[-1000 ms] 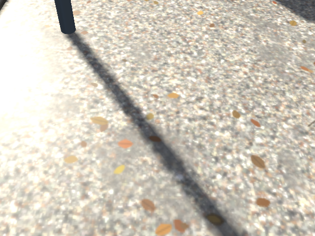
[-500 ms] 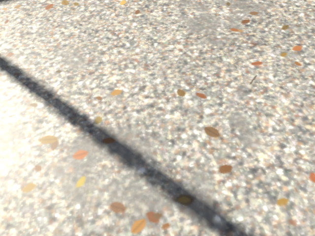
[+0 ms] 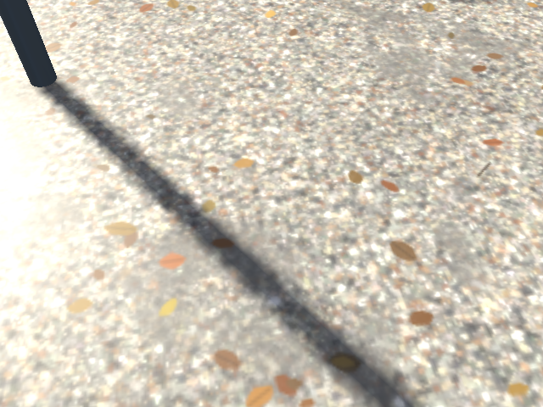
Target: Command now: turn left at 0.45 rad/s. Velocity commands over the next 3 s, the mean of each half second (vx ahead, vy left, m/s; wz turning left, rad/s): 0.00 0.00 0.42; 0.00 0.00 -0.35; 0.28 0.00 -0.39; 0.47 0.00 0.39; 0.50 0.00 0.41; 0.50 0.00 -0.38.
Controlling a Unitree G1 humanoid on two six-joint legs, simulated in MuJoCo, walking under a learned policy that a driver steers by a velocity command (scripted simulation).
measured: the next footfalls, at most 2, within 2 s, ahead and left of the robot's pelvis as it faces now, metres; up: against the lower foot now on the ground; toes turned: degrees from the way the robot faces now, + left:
left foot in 0.26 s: +0.02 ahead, +0.15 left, +0.00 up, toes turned +11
right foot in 0.74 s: +0.02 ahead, -0.06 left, +0.00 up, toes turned +7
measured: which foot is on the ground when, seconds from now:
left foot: up 0.00-0.24, down 0.26-0.76, up 0.78-1.00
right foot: down 0.00-0.26, up 0.28-0.72, down 0.74-1.00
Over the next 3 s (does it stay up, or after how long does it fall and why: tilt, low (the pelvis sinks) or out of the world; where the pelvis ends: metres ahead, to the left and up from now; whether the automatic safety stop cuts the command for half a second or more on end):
stays up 0.87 0.04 0.02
